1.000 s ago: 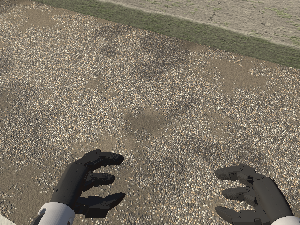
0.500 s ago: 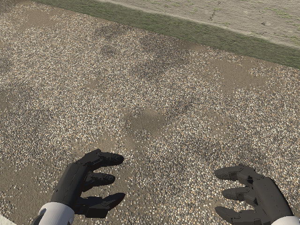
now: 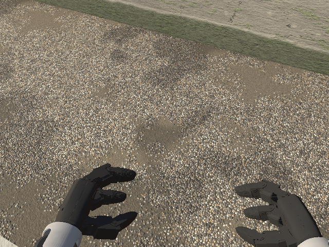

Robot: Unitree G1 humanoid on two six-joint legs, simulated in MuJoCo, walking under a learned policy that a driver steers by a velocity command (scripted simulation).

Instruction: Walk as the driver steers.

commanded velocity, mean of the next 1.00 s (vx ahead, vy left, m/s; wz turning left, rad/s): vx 0.78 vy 0.00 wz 0.00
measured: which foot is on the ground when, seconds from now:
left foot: down 0.00-1.00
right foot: down 0.00-1.00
